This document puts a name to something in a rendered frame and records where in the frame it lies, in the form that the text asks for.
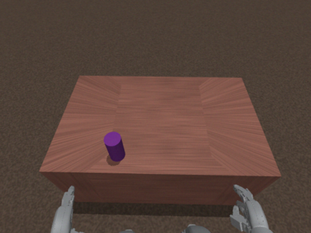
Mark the can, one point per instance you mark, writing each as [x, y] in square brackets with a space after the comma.
[114, 145]

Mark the left robot hand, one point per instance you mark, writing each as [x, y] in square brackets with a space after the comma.
[62, 222]

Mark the right robot hand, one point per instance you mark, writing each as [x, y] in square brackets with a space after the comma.
[252, 210]

